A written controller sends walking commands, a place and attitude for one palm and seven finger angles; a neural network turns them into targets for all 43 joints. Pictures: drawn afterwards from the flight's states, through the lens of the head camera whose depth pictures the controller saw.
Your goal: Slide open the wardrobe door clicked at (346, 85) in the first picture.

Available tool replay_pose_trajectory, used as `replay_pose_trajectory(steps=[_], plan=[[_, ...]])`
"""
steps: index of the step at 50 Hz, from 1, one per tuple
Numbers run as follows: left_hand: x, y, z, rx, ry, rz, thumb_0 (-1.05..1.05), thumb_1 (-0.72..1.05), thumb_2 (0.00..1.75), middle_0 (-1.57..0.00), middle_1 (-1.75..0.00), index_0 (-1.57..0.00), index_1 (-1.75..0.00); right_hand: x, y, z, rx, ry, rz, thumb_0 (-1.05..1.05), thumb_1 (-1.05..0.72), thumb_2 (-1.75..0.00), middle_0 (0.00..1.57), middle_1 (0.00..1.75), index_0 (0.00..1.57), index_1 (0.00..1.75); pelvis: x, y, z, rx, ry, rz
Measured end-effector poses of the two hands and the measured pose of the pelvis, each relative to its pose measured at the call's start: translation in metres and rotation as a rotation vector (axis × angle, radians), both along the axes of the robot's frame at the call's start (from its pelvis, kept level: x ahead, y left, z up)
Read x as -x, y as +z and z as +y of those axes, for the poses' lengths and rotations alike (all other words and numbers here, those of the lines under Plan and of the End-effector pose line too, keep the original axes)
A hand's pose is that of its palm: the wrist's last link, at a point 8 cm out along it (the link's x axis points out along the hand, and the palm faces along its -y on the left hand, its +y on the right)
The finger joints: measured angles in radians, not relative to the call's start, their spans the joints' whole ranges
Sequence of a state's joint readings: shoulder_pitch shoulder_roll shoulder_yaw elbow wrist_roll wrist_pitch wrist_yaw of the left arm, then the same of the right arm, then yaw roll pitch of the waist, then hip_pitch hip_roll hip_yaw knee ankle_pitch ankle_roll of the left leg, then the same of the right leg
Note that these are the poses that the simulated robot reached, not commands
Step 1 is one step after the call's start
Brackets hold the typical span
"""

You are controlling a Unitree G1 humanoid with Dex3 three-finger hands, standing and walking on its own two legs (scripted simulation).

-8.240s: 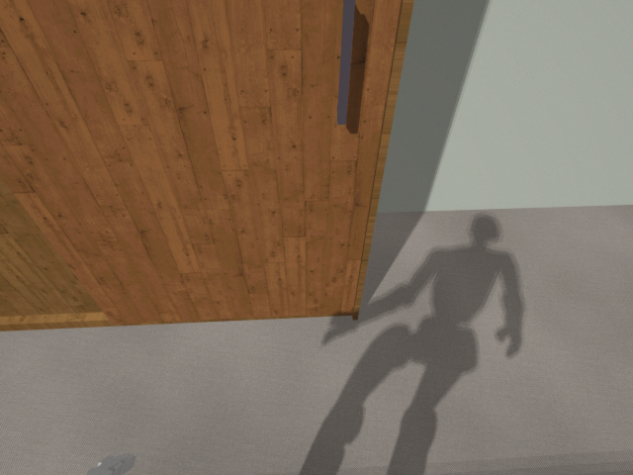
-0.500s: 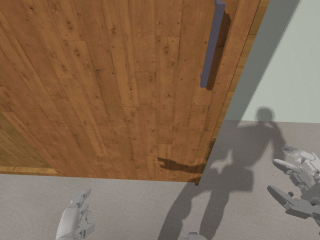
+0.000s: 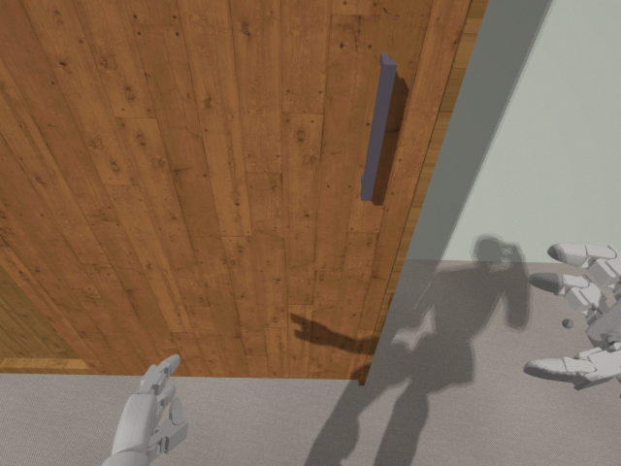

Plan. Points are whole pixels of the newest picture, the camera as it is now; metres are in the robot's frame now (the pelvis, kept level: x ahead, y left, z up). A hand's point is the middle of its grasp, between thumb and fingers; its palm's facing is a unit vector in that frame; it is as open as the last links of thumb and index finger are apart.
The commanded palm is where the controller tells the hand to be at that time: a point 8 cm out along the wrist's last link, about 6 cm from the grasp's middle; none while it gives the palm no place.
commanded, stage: raise the hand with hooked fingers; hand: right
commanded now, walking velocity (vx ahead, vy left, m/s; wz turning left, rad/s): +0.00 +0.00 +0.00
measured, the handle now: (374, 133) +0.52 -0.08 +0.19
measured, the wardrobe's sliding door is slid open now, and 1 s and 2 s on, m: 0.00 0.00 0.00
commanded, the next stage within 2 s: move the hooked fingers beside the handle in 0.90 s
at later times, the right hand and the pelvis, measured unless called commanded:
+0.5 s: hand (600, 251) +0.27 -0.27 +0.22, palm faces +0.06 +0.99 -0.10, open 14.0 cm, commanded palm +0.24 -0.31 +0.22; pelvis +0.00 +0.02 +0.01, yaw +0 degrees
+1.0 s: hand (584, 248) +0.28 -0.26 +0.21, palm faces +0.06 +0.99 -0.08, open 14.0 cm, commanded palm +0.25 -0.31 +0.22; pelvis +0.01 +0.01 +0.01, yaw +0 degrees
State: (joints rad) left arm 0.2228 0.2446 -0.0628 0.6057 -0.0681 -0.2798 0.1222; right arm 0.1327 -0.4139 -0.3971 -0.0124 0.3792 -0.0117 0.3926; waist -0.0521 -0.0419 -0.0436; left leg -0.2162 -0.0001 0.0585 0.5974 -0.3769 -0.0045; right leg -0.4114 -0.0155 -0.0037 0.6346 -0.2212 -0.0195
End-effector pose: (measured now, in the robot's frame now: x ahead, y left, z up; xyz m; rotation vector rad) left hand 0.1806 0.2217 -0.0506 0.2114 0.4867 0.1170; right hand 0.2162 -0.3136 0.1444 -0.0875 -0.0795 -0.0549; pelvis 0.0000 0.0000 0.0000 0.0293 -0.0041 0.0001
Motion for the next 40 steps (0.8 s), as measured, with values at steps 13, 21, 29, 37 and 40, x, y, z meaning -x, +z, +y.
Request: replay_pose_trajectory(steps=[13,21,29,37,40], plan=[[0.001,0.003,-0.004,0.032,-0.036,0.011,0.01,0.9,0.9,-0.2,-0.3,-0.2,-0.3,-0.011,0.046,-0.005,0.027,-0.018,-0.014,-0.01,0.48,-0.31,0.3,1.18,0.3,1.18,0.006,0.008,0.008,0.007,-0.011,-0.046],[0.005,-0.001,0.008,0.034,-0.023,0.036,0.01,0.9,0.9,-0.2,-0.3,-0.2,-0.3,-0.024,0.072,-0.007,0.03,-0.014,-0.028,-0.01,0.5,-0.31,0.3,1.19,0.3,1.19,0.005,0.01,0.014,0.009,-0.009,-0.054],[0.001,0.001,0.02,0.039,-0.001,0.034,0.01,0.9,0.9,-0.2,-0.3,-0.2,-0.3,-0.038,0.068,-0.003,0.004,0.005,0.021,-0.01,0.5,-0.3,0.3,1.2,0.3,1.2,0.0,0.01,0.015,0.014,0.001,-0.043],[-0.008,0.006,0.018,0.03,0.001,0.028,0.01,0.9,0.9,-0.2,-0.3,-0.2,-0.3,-0.04,0.067,0.002,-0.001,0.0,-0.015,-0.01,0.5,-0.3,0.3,1.2,0.3,1.2,-0.006,0.01,0.015,0.018,0.006,-0.044],[-0.011,0.006,0.015,0.034,-0.007,0.03,0.01,0.9,0.9,-0.2,-0.3,-0.2,-0.3,-0.042,0.069,0.0,0.0,-0.012,-0.015,-0.01,0.5,-0.3,0.3,1.2,0.3,1.2,-0.007,0.011,0.015,0.018,0.004,-0.045]])
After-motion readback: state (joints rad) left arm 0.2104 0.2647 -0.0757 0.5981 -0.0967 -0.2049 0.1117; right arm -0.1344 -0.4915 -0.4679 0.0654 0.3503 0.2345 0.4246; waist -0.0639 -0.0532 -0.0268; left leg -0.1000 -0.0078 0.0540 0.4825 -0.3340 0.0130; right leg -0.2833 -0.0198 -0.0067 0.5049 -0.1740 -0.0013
